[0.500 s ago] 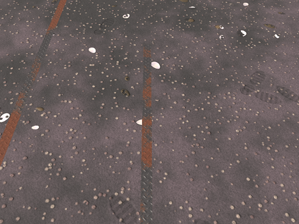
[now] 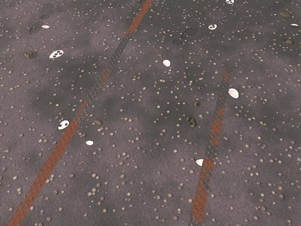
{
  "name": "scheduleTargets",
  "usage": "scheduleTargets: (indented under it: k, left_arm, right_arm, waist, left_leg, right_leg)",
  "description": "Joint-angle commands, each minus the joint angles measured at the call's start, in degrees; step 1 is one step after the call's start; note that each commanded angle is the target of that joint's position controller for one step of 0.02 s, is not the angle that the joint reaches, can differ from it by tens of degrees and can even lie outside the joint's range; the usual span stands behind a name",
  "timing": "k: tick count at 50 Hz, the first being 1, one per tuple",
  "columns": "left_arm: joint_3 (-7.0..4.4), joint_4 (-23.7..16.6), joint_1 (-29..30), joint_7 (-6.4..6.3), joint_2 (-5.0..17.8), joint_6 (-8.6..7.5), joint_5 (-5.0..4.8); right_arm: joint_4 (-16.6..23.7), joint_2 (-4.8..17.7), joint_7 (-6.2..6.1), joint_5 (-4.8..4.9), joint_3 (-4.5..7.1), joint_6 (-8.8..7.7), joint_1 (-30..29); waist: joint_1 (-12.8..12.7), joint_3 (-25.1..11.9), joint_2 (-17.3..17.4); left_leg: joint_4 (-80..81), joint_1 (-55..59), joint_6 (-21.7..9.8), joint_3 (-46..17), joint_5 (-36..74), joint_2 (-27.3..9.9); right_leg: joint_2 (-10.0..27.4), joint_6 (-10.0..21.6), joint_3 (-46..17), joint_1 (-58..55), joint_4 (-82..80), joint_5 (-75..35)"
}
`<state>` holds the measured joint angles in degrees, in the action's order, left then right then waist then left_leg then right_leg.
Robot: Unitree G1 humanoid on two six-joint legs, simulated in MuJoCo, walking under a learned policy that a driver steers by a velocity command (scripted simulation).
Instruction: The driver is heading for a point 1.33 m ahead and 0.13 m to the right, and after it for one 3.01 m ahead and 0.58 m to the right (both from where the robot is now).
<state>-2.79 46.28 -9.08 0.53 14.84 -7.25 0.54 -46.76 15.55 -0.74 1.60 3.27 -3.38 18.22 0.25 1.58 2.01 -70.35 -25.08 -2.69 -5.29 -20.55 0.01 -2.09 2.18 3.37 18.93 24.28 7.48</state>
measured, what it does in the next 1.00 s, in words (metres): walks ahead: left foot, then right foot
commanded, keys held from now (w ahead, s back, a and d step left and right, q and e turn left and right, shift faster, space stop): w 1.00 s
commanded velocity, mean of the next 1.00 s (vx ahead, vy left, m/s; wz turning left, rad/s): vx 0.50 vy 0.00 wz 0.10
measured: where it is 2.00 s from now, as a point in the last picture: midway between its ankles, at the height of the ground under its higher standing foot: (141, 129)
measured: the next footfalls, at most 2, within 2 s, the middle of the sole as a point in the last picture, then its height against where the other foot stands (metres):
left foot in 0.36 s outside the picture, level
right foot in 0.90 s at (168, 182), level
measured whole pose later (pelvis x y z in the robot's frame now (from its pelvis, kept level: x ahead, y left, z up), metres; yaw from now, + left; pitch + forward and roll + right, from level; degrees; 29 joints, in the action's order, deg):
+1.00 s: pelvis +0.54 +0.04 -0.01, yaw +3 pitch +2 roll +1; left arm -2.4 46.2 -6.0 2.5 14.9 -5.6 -0.5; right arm -51.3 15.2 -0.1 1.4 2.6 -4.7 21.0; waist 1.5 1.6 0.7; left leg -63.3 -16.2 -2.0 -2.5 -26.2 -0.4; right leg -0.9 3.6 3.4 24.8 31.4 9.0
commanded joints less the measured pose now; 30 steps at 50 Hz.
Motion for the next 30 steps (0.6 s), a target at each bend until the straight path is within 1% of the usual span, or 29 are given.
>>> scheduleTargets:
  k: [1, 2, 4, 5, 6, 9, 11, 12, 14, 15, 16, 17, 18, 19, 20, 21, 22, 23, 24, 25, 26, 27, 28, 30]
  left_arm:
    - [-1.12, -0.4, -3.1, 0.61, 4.5, -0.78, 0.0]
    - [-1.35, 0.4, -3.5, 0.77, 5.1, -1.06, -0.39]
    - [-1.9, 1.3, -4.4, 0.76, 7.1, -1.19, -0.71]
    - [-2.06, 1.6, -4.8, 0.65, 7.8, -1.01, -0.78]
    - [-2.15, 1.8, -5.1, 0.52, 8.3, -0.72, -0.97]
    - [-2.19, 2.6, -7.0, 0.33, 9.6, 0.19, -1.55]
    - [-2.19, 3.7, -9.8, 0.41, 10.4, 0.73, -1.99]
    - [-2.18, 4.2, -10.7, 0.43, 10.7, 1.06, -2.19]
    - [-2.24, 5.0, -11.4, 0.38, 11.2, 1.77, -2.44]
    - [-2.29, 5.1, -11.1, 0.3, 11.6, 2.18, -2.55]
    - [-2.18, 5.1, -10.2, 0.18, 11.8, 2.53, -2.55]
    - [-1.65, 5.2, -10.5, 0.05, 10.4, 2.74, -2.22]
    - [-0.35, 3.6, -10.1, -0.15, 7.6, 2.55, -0.91]
    - [1.74, 2.2, -15.7, 0.12, 0.6, 1.23, -0.7]
    - [0.41, 3.0, -13.6, 0.35, 6.4, 0.1, -2.01]
    - [-0.41, 1.4, -9.2, 0.57, 9.0, -0.4, -3.21]
    - [-0.34, 1.0, -6.7, 0.28, 8.5, -0.3, -2.73]
    - [-0.53, 0.9, -5.5, 0.07, 7.9, 0.09, -1.65]
    - [-0.67, 1.1, -6.5, 0.12, 7.2, 0.83, -1.42]
    - [-0.54, 1.4, -7.2, 0.17, 6.1, 1.57, -1.43]
    - [-0.43, 1.5, -7.5, 0.12, 5.1, 2.21, -1.34]
    - [-0.4, 1.1, -6.7, -0.01, 4.7, 2.68, -1.16]
    - [-0.41, 0.5, -5.0, -0.12, 4.6, 2.93, -0.93]
    - [-0.32, -0.8, -1.0, -0.12, 4.1, 2.97, -0.59]
  right_arm:
    - [3.8, 1.3, 0.25, 0.16, 0.48, -0.13, 2.8]
    - [4.4, 0.7, 0.22, -0.02, 0.24, 0.1, 1.6]
    - [6.3, 0.8, 0.22, -0.97, -0.16, 0.0, -2.5]
    - [6.9, 0.9, 0.41, -1.28, -0.37, -0.28, -4.2]
    - [7.4, 0.9, 0.7, -1.34, -0.6, -0.63, -6.0]
    - [8.8, 0.8, 1.5, -0.94, -1.13, -1.41, -12.1]
    - [10.1, 1.3, 1.92, -0.54, -1.15, -1.5, -15.7]
    - [10.9, 1.8, 2.14, -0.36, -1.06, -1.54, -17.0]
    - [12.0, 3.0, 2.55, -0.24, -0.73, -1.71, -18.2]
    - [11.9, 3.6, 2.69, -0.36, -0.42, -1.82, -17.1]
    - [10.9, 4.7, 2.63, -0.65, 0.34, -1.88, -13.2]
    - [8.3, 7.3, 2.26, -0.9, 1.89, -1.81, -5.0]
    - [6.3, 12.2, 1.51, -1.37, 3.58, -1.58, 6.0]
    - [5.6, 17.7, 1.51, -1.7, 4.48, -1.26, 9.1]
    - [5.7, 12.0, 1.8, -1.26, 3.09, -1.61, 9.8]
    - [6.2, 9.5, 1.95, -1.27, 2.17, -1.96, 5.7]
    - [7.0, 7.6, 2.13, -1.24, 1.57, -2.02, 1.2]
    - [7.4, 5.9, 2.41, -1.45, 1.13, -2.06, -2.0]
    - [7.4, 4.7, 2.53, -1.79, 0.83, -2.29, -3.6]
    - [7.1, 4.5, 2.61, -1.77, 0.9, -2.62, -3.9]
    - [6.5, 4.9, 2.59, -1.62, 1.05, -3.03, -3.6]
    - [5.8, 5.6, 2.46, -1.58, 1.27, -3.34, -3.0]
    - [5.1, 6.1, 2.21, -1.61, 1.47, -3.46, -2.1]
    - [3.7, 6.6, 1.59, -1.46, 1.63, -3.19, 0.0]
  waist:
    - [0.4, -2.8, -5.8]
    - [0.6, -1.7, -5.5]
    - [0.3, -0.6, -4.5]
    - [0.0, -0.7, -4.2]
    - [-0.5, -0.6, -4.1]
    - [-2.6, 0.3, -4.9]
    - [-4.1, 0.7, -5.6]
    - [-4.3, 1.0, -6.0]
    - [-3.9, 1.3, -6.6]
    - [-2.6, 0.8, -6.9]
    - [0.1, -1.1, -6.8]
    - [3.8, -5.9, -5.5]
    - [8.1, -13.9, 0.9]
    - [4.7, -19.3, 16.3]
    - [6.4, -19.6, 10.3]
    - [5.2, -12.5, 7.8]
    - [3.5, -9.2, 3.8]
    - [1.9, -6.4, 2.1]
    - [0.0, -5.7, 3.1]
    - [-0.9, -5.3, 3.0]
    - [-1.5, -4.7, 2.5]
    - [-1.8, -3.7, 1.9]
    - [-1.6, -2.8, 1.2]
    - [-0.6, -1.3, 0.5]
  left_leg:
    - [1.6, -9.4, -0.2, -1.8, 2.6, -6.1]
    - [4.4, -10.3, -0.1, -1.5, 3.1, -6.5]
    - [10.8, -12.9, 0.5, -0.7, 6.7, -7.5]
    - [14.2, -13.4, 0.8, 0.0, 9.8, -8.0]
    - [18.1, -13.2, 0.9, 0.8, 13.0, -8.1]
    - [28.6, -9.4, 1.3, 4.0, 19.6, -6.4]
    - [32.5, -8.1, 1.3, 5.1, 19.9, -5.5]
    - [34.1, -8.1, 0.9, 5.1, 19.0, -5.2]
    - [36.9, -7.3, -0.5, 5.6, 15.6, -4.4]
    - [38.6, -4.7, -1.3, 6.4, 14.3, -3.5]
    - [40.8, 1.6, -2.3, 7.8, 14.2, -1.8]
    - [41.8, 12.8, -3.8, 8.6, 14.1, -0.2]
    - [41.6, 29.0, -7.4, -2.6, 14.6, -9.8]
    - [48.9, 45.3, -16.3, -29.8, 5.6, -22.5]
    - [53.2, 44.2, -16.1, -35.9, 1.3, -22.8]
    - [53.3, 38.4, -13.8, -27.7, 4.8, -21.0]
    - [53.9, 31.3, -12.4, -20.4, 10.8, -18.4]
    - [55.6, 25.1, -11.6, -15.5, 15.2, -16.1]
    - [57.5, 21.1, -11.0, -12.3, 17.7, -14.5]
    - [59.2, 18.8, -11.2, -10.4, 19.3, -13.7]
    - [60.3, 17.5, -11.6, -8.4, 21.7, -13.3]
    - [61.2, 16.9, -11.8, -6.8, 23.7, -13.1]
    - [61.9, 17.0, -12.0, -5.5, 25.2, -13.1]
    - [62.7, 18.2, -11.5, -3.4, 26.2, -12.7]
  right_leg:
    - [15.6, 10.8, -16.8, -9.1, -15.5, -0.5]
    - [15.8, 11.5, -15.2, -8.2, -16.7, -2.1]
    - [16.5, 12.6, -13.1, -8.6, -18.2, -5.2]
    - [16.3, 12.5, -11.8, -9.3, -18.4, -6.2]
    - [15.7, 12.0, -10.2, -9.7, -18.4, -7.1]
    - [13.6, 9.9, -5.6, -9.2, -17.3, -8.1]
    - [14.5, 9.3, -5.6, -11.1, -16.3, -6.4]
    - [15.4, 8.9, -6.0, -12.7, -15.6, -5.6]
    - [17.2, 8.0, -6.7, -15.8, -13.6, -5.5]
    - [17.7, 7.3, -6.6, -16.5, -11.5, -7.6]
    - [16.6, 6.2, -5.2, -16.2, -6.7, -14.5]
    - [13.7, 4.6, -2.5, -14.1, 3.7, -21.8]
    - [10.2, 1.8, 1.1, -3.6, 22.0, -12.6]
    - [0.4, -1.4, 0.2, 19.1, 42.2, 20.6]
    - [2.4, -0.5, -8.0, 25.6, 50.2, 24.8]
    - [5.4, 0.7, -7.8, 28.9, 51.2, 19.8]
    - [7.9, 0.7, -6.7, 26.8, 48.8, 14.4]
    - [9.5, 0.4, -6.8, 24.3, 45.3, 11.0]
    - [10.7, 0.2, -7.3, 20.6, 43.0, 8.7]
    - [10.8, -0.1, -7.0, 18.4, 41.6, 7.2]
    - [10.7, -0.6, -6.7, 17.9, 40.3, 6.2]
    - [10.6, -1.0, -6.7, 18.7, 38.5, 4.4]
    - [10.6, -1.4, -6.7, 20.3, 35.9, 2.3]
    - [10.4, -2.1, -6.6, 22.9, 29.4, -3.1]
